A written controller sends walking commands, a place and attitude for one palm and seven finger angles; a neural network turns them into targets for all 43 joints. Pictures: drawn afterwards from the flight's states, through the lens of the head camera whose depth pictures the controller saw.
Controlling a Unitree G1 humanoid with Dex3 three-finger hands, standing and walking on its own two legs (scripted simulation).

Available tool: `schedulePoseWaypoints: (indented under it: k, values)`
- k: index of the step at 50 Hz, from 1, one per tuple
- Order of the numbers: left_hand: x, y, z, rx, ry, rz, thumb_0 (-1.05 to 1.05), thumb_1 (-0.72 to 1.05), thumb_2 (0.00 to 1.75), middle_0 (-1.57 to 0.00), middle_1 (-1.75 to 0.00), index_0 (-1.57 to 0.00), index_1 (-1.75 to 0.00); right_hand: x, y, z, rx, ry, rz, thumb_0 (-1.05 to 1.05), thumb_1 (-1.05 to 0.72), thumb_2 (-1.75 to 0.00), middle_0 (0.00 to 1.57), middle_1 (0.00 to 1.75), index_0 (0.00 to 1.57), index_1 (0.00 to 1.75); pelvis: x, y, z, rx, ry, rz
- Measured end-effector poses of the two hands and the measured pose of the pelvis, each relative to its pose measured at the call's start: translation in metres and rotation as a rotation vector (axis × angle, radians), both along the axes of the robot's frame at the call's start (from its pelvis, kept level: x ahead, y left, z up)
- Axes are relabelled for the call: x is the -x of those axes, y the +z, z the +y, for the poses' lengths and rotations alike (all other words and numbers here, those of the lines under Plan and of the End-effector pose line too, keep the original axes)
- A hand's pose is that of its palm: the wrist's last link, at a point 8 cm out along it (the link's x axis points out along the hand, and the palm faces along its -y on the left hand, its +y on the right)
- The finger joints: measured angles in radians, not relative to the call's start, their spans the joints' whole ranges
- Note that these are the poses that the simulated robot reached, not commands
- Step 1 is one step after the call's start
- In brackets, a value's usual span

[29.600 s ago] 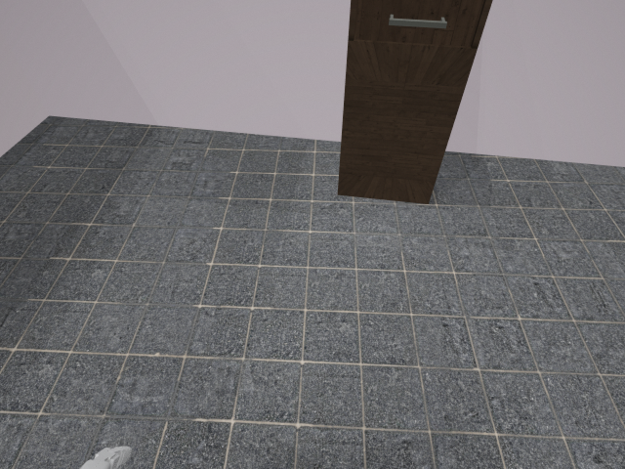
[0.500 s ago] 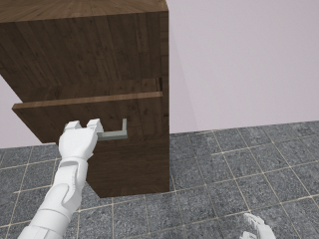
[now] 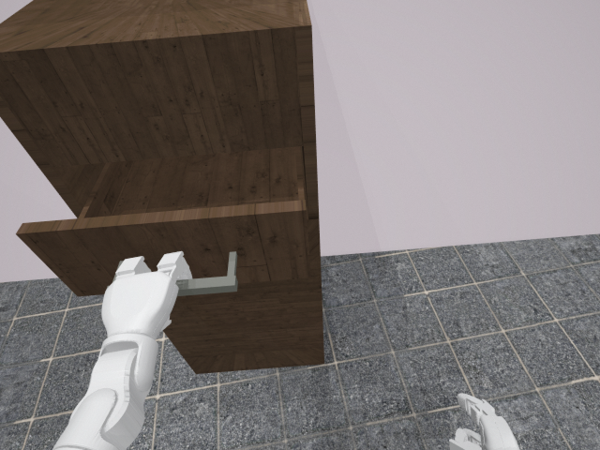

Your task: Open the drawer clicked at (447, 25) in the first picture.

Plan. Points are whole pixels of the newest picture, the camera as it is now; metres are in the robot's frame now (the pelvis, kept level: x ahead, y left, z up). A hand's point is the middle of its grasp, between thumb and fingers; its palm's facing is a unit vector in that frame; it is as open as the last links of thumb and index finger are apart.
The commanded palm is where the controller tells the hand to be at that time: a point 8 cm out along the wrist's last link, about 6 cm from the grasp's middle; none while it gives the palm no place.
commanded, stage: pull the drawer open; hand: left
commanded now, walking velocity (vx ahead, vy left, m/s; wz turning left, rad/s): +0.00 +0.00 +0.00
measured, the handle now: (175, 276) +0.34 +0.21 +0.05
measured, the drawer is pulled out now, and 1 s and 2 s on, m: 0.14 0.25 0.30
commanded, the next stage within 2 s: open the thumb to release the handle in 1.96 s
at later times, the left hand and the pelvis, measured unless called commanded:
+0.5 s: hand (152, 356) +0.23 +0.22 +0.03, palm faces +0.03 -0.12 -0.99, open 5.2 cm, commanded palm +0.19 +0.23 +0.08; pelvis +0.00 +0.00 +0.00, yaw +0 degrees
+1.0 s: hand (142, 401) +0.18 +0.21 +0.03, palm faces +0.02 -0.13 -0.99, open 5.2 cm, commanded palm +0.13 +0.22 +0.08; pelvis -0.01 +0.00 -0.01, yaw +0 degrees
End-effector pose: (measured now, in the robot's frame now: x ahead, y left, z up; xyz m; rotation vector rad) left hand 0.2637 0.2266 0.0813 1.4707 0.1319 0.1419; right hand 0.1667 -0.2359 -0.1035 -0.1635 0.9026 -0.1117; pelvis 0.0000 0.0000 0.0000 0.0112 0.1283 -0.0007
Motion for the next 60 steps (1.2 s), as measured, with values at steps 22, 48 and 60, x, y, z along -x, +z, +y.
schedulePoseWaypoints:
  k: [22, 48, 60]
  values:
    - [0.051, 0.001, -0.007, 0.025, 0.011, -0.006, 0.02, 0.79, 0.84, -0.34, -1.35, -0.42, -1.35, -0.029, 0.014, 0.011, -0.02, 0.071, -0.102, 0.01, -0.9, -0.9, 0.2, 0.3, 0.2, 0.3, 0.004, 0.0, -0.005, -0.006, -0.003, -0.025]
    - [0.106, 0.002, -0.013, 0.042, 0.002, -0.005, 0.02, 0.79, 0.83, -0.34, -1.35, -0.42, -1.35, -0.034, 0.012, 0.019, -0.041, 0.136, -0.115, 0.01, -0.9, -0.9, 0.2, 0.3, 0.2, 0.3, 0.005, -0.006, -0.004, -0.003, -0.006, -0.028]
    - [0.124, 0.001, -0.016, 0.04, 0.011, -0.012, 0.02, 0.78, 0.84, -0.34, -1.35, -0.42, -1.35, -0.034, 0.008, 0.025, -0.066, 0.153, -0.13, 0.01, -0.9, -0.9, 0.2, 0.3, 0.2, 0.3, 0.01, -0.01, -0.007, -0.004, -0.006, -0.026]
